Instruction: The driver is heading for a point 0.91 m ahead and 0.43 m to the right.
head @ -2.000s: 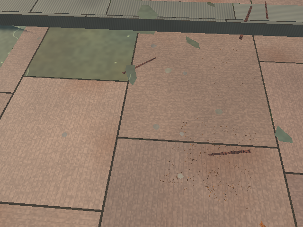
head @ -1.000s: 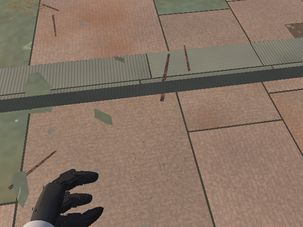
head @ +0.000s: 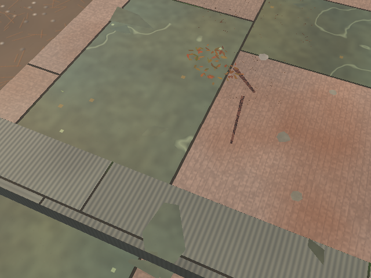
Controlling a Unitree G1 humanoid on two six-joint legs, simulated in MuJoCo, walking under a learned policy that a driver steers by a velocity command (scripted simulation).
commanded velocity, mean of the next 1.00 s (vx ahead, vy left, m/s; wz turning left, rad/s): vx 0.07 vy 0.00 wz -0.87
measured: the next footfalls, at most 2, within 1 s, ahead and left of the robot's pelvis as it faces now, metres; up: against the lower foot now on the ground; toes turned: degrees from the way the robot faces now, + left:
left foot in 0.46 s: +0.24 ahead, +0.13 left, +0.00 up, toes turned -34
right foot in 0.98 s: +0.06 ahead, +0.00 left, +0.00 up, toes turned -56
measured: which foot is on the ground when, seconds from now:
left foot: up 0.00-0.44, down 0.46-0.98, up 1.00-1.00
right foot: down 0.00-0.44, up 0.46-0.96, down 0.98-1.00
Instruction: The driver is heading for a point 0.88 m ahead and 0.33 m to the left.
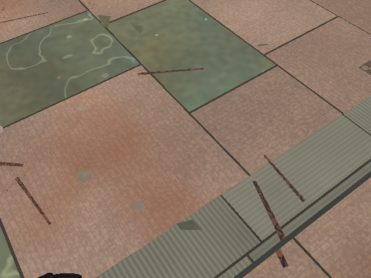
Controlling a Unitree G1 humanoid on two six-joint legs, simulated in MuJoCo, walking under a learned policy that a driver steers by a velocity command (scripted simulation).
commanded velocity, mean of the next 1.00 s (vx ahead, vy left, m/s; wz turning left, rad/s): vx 0.00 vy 0.00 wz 0.50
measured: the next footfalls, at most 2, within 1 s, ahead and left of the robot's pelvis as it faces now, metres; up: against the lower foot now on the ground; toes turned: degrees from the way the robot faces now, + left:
left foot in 0.48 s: -0.04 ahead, +0.10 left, +0.00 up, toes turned +25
right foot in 1.00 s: +0.07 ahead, -0.04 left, +0.00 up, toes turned +37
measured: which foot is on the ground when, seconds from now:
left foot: up 0.00-0.46, down 0.48-1.00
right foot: down 0.00-0.48, up 0.50-0.98, down 1.00-1.00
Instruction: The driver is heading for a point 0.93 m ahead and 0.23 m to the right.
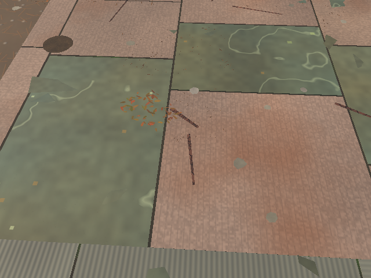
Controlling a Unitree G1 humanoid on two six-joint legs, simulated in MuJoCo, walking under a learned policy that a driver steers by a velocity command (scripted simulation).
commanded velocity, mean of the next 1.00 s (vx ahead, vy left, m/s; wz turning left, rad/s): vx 0.78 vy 0.00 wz -0.42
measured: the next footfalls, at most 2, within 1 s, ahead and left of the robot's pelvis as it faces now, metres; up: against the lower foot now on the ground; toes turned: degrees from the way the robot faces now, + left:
left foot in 0.26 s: +0.10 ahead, +0.10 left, +0.00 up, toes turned -15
right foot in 0.72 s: +0.41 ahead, -0.30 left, +0.10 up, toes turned -36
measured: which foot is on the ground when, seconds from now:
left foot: down 0.00-0.02, up 0.04-0.24, down 0.26-0.70, up 0.72-1.00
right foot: down 0.00-0.26, up 0.28-0.70, down 0.72-1.00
